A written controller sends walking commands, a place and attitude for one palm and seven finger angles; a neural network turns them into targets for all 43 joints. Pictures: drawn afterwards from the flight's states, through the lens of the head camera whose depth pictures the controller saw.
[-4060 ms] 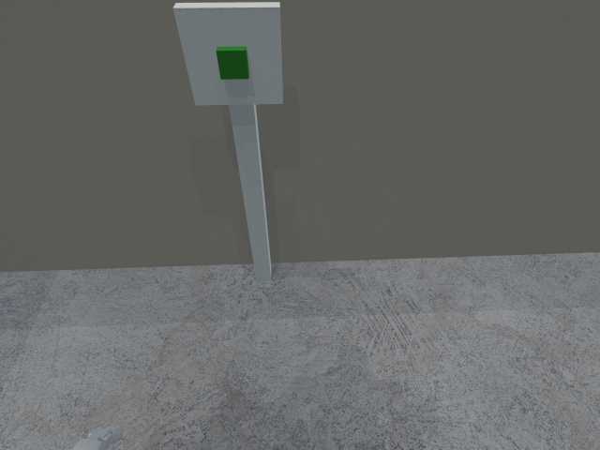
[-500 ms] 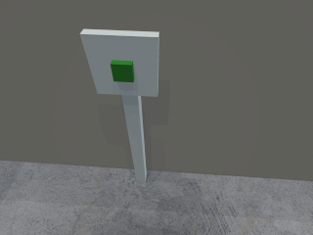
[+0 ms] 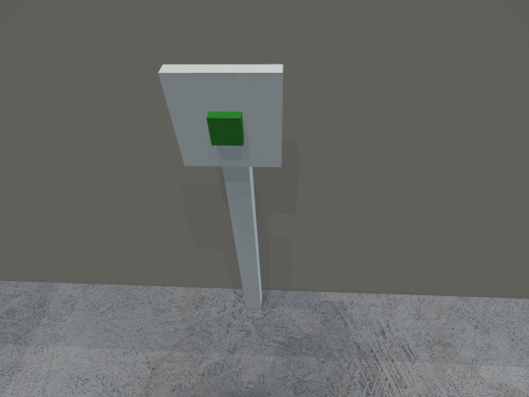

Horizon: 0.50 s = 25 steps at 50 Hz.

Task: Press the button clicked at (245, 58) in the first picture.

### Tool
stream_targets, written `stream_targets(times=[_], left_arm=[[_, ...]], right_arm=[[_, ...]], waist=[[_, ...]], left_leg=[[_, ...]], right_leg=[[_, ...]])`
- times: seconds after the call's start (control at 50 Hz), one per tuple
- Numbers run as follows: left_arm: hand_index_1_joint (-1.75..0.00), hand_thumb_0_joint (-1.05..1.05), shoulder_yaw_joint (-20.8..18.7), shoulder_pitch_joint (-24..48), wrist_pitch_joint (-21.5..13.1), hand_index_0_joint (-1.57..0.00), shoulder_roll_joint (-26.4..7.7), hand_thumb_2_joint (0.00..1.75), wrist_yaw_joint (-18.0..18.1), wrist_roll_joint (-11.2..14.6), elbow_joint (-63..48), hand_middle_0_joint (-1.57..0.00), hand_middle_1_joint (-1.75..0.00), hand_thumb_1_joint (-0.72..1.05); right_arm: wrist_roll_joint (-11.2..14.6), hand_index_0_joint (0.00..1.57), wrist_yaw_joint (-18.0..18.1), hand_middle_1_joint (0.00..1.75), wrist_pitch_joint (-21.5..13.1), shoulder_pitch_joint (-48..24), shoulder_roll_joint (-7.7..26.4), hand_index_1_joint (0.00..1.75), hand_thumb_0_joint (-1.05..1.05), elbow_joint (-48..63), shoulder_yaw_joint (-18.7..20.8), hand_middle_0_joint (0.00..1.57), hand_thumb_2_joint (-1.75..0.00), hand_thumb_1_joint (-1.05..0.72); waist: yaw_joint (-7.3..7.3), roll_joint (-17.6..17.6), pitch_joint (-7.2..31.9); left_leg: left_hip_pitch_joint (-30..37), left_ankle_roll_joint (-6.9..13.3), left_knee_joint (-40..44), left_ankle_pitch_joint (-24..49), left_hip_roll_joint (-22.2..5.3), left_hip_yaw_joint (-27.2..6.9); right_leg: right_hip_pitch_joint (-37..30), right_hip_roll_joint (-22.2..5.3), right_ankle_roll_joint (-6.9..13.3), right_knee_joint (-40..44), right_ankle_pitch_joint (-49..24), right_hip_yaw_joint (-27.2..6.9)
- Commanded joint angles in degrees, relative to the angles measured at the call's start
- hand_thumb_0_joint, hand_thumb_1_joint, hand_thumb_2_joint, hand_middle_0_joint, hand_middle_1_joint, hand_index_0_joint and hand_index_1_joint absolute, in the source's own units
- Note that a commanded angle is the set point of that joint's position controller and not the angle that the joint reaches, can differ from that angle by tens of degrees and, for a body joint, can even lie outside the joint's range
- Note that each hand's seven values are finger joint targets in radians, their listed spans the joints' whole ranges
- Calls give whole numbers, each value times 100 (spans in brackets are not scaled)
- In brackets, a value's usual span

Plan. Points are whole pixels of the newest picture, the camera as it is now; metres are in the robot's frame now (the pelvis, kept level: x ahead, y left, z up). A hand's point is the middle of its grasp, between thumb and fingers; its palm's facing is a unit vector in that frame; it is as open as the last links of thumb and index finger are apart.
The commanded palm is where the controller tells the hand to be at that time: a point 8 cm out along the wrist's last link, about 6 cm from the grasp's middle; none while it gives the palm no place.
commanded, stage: come to a stop and stand still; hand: left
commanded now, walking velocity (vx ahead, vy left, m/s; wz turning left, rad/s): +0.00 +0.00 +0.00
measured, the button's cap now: (226, 127) +0.54 +0.10 +0.13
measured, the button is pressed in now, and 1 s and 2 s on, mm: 0 0 0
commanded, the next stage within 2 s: look again from close up in 0.84 s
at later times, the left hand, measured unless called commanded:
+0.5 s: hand out of the picture +0.04 +0.15 -0.17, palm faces +0.02 -0.98 -0.21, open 7.3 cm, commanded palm none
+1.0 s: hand out of the picture +0.05 +0.13 -0.17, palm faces +0.03 -0.98 -0.19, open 7.3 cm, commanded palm none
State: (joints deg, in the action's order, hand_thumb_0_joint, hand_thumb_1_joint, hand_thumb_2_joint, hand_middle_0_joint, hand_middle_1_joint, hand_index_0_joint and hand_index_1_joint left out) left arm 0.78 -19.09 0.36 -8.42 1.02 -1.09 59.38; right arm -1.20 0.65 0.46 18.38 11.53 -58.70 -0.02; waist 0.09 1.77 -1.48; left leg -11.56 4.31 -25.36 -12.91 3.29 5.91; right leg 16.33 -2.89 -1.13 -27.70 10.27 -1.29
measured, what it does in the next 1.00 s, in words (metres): shifts its weight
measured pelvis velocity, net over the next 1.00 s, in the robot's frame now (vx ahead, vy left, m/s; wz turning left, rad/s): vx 0.05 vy -0.04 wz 0.01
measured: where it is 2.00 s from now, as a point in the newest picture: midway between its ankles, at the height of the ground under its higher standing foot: outside the picture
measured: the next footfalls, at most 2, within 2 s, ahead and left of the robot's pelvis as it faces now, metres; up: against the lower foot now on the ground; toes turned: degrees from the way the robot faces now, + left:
none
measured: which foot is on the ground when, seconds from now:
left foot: down 0.00-1.00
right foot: down 0.00-1.00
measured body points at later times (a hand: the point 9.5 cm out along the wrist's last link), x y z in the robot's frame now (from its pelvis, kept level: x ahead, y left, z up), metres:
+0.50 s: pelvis +0.04 -0.02 +0.00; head +0.04 -0.03 +0.45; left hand +0.04 +0.20 -0.15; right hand +0.04 -0.24 -0.16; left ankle +0.01 +0.07 -0.74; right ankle +0.05 -0.14 -0.74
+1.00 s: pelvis +0.05 -0.04 +0.00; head +0.06 -0.04 +0.45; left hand +0.05 +0.19 -0.15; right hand +0.05 -0.25 -0.16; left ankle +0.01 +0.07 -0.74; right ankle +0.05 -0.14 -0.74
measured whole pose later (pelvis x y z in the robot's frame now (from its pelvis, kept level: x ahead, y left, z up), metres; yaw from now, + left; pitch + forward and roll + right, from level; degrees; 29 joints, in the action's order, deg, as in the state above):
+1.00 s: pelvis +0.05 -0.04 +0.00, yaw +0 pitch -1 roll +0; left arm 0.7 -16.7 -1.1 -8.3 1.9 -0.6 63.7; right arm -0.9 1.9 -1.5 16.2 8.2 -65.6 -0.9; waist -0.1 0.4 -1.8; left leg -6.1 0.8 -23.6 -16.4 0.0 3.8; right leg 10.6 0.4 1.0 -25.6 14.0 0.9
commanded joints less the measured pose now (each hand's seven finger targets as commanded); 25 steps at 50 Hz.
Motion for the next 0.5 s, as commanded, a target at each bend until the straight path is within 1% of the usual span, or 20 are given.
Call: stream_targets(times=[0.0,0.02,0.08,0.1,0.14,0.22,0.3,0.34,0.38,0.44,0.48], left_arm=[[-30,0,-126,-70,-127,-20,-598,90,52,5,-128,-20,-30,90],[-30,0,-133,-48,-131,-20,-593,90,59,5,-106,-20,-30,90],[-30,0,-119,-68,-150,-20,-558,90,66,17,-6,-20,-30,90],[-30,0,-118,-60,-157,-20,-557,90,68,20,14,-20,-30,90],[-30,0,-104,-34,-161,-20,-546,90,76,26,56,-20,-30,90],[-30,0,-103,-31,-185,-20,-529,90,84,34,112,-20,-30,90],[-30,0,-105,-12,-203,-20,-520,90,89,45,154,-20,-30,90],[-30,0,-109,-9,-206,-20,-516,90,94,38,169,-20,-30,90],[-30,0,-106,9,-207,-20,-523,90,94,45,178,-20,-30,90],[-30,0,-103,26,-201,-20,-526,90,97,39,184,-20,-30,90],[-30,0,-105,2,-212,-20,-546,90,93,46,191,-20,-30,90]], right_arm=[[29,20,49,30,-186,10,508,30,0,219,96,20,-90,-90],[29,20,51,30,-189,36,484,30,0,183,90,20,-90,-90],[36,20,62,30,-216,90,426,30,0,39,71,20,-90,-90],[39,20,65,30,-222,115,405,30,0,3,64,20,-90,-90],[40,20,68,30,-219,134,362,30,0,-67,56,20,-90,-90],[52,20,83,30,-241,186,316,30,0,-177,39,20,-90,-90],[51,20,103,30,-268,201,266,30,0,-265,30,20,-90,-90],[52,20,105,30,-266,186,246,30,0,-295,30,20,-90,-90],[53,20,113,30,-268,178,244,30,0,-325,20,20,-90,-90],[53,20,115,30,-252,147,228,30,0,-370,20,20,-90,-90],[52,20,119,30,-265,151,232,30,0,-388,15,20,-90,-90]], waist=[[7,-182,-258],[8,-185,-284],[11,-103,-211],[5,-191,-175],[-6,-176,-280],[-10,-249,-168],[-35,-207,-61],[-33,-284,-105],[-40,-258,-91],[-42,-319,-232],[-41,-299,-84]], left_leg=[[-629,-102,1169,-1149,-971,-1172],[-641,-101,1171,-1098,-962,-1191],[-514,-117,1093,-832,-948,-1086],[-476,-120,1037,-718,-933,-1071],[-469,-135,990,-622,-909,-1024],[-313,-147,804,-181,-897,-909],[-74,-167,682,328,-907,-816],[-56,-173,639,398,-907,-784],[-22,-181,642,461,-913,-786],[-46,-194,650,409,-909,-777],[49,-198,618,521,-901,-761]], right_leg=[[-235,-166,348,370,372,-321],[-263,-176,350,376,359,-312],[-322,-210,356,399,188,-339],[-361,-222,356,406,136,-348],[-310,-231,363,449,140,-382],[-400,-258,361,474,-79,-400],[-433,-273,363,435,-494,-421],[-432,-285,369,438,-570,-417],[-463,-281,372,442,-627,-421],[-421,-280,372,492,-575,-419],[-519,-295,380,494,-715,-432]])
